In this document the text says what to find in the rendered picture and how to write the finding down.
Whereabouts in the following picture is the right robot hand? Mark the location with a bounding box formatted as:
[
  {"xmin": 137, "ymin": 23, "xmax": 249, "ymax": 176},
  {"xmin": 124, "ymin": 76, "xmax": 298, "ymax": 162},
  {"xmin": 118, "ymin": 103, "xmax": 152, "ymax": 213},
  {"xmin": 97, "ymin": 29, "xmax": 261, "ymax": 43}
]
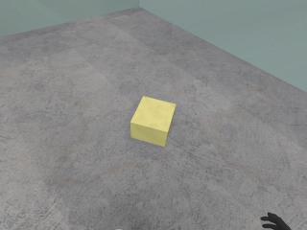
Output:
[{"xmin": 260, "ymin": 212, "xmax": 291, "ymax": 230}]

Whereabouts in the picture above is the carton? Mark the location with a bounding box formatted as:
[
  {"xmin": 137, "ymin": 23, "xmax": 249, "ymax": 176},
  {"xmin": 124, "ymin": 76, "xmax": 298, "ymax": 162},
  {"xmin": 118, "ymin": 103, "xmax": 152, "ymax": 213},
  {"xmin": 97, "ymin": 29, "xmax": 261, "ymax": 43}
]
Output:
[{"xmin": 130, "ymin": 96, "xmax": 176, "ymax": 147}]

